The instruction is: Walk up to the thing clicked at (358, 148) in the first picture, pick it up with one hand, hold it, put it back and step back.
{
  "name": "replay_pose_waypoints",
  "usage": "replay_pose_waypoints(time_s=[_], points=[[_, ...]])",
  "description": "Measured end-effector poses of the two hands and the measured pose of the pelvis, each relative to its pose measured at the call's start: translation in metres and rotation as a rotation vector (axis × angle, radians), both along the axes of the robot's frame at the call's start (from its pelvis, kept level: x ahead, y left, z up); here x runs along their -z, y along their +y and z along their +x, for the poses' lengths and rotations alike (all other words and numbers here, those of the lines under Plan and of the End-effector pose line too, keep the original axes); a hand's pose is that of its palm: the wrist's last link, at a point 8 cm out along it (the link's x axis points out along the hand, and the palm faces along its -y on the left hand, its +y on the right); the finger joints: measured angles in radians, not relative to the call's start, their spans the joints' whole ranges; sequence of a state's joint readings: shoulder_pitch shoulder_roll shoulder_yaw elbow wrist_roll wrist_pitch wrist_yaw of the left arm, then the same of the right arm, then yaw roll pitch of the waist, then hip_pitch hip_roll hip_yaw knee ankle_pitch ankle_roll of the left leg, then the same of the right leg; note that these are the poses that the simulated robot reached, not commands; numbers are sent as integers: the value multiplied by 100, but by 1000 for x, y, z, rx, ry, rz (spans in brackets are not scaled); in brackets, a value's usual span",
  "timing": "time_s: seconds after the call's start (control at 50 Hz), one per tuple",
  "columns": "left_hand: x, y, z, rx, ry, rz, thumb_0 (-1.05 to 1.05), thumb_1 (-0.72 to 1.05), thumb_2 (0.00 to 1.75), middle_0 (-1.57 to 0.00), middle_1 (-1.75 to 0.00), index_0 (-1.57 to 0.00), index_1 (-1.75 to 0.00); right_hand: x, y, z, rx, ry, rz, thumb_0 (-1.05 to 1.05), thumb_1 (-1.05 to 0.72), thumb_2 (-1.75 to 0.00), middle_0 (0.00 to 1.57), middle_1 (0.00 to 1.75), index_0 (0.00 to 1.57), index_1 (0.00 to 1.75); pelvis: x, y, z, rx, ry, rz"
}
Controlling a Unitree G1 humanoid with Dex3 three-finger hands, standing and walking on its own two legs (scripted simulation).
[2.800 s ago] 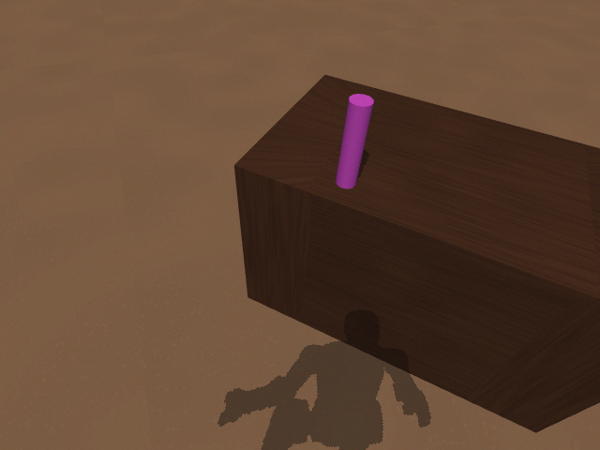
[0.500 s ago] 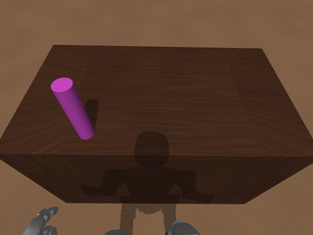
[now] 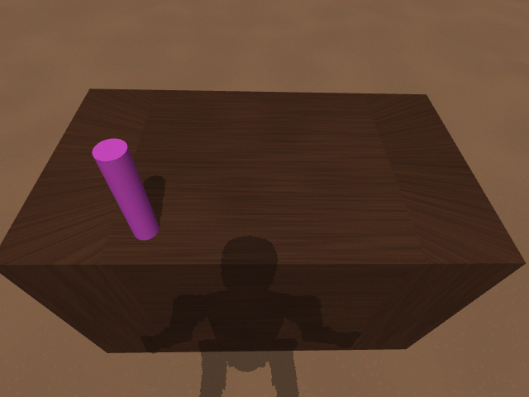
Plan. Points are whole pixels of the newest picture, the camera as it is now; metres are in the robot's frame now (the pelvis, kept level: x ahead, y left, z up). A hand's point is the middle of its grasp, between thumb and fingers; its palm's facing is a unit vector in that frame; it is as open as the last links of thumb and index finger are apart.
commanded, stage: walk up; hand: left
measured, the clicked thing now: (130, 195) +0.46 +0.24 +0.01
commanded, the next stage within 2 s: stand in 0.98 s
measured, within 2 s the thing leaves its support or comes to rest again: neither
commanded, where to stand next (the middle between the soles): +0.07 +0.02 m, yaw +1 degrees
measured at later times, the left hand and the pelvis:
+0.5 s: hand out of the picture +0.10 +0.27 -0.13, palm faces -0.01 -0.94 -0.33, open 7.4 cm; pelvis +0.01 +0.01 +0.03, yaw +0 degrees
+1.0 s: hand out of the picture +0.10 +0.27 -0.13, palm faces -0.01 -0.94 -0.33, open 7.4 cm; pelvis +0.02 +0.02 +0.03, yaw +0 degrees
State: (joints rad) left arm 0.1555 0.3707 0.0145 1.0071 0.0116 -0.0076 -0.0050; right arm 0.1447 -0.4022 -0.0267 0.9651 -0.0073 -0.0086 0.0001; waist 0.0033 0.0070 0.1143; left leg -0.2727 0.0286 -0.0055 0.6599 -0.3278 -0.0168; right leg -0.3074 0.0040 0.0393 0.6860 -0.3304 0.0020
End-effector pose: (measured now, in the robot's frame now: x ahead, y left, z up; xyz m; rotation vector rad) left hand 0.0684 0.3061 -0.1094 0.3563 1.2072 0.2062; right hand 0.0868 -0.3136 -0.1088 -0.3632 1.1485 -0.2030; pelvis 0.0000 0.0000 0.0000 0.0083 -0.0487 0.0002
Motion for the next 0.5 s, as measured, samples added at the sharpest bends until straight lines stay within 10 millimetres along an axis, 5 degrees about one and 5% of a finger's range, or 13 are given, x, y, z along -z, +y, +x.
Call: replay_pose_waypoints(time_s=[0.22, 0.5], points=[[-14, -2, 19, -6, -58, -47, 1, 91, 90, -20, -30, -21, -30, -8, 30, -11, -8, 39, 61, 1, -90, -90, 21, 30, 21, 30, -17, 9, -1, -1, 0, -8], [-17, 6, 22, -19, -16, -48, 1, 91, 90, -20, -30, -21, -30, -17, 31, -8, 26, 53, 46, 1, -90, -90, 21, 30, 21, 30, -26, 15, 6, -2, 7, -11]])
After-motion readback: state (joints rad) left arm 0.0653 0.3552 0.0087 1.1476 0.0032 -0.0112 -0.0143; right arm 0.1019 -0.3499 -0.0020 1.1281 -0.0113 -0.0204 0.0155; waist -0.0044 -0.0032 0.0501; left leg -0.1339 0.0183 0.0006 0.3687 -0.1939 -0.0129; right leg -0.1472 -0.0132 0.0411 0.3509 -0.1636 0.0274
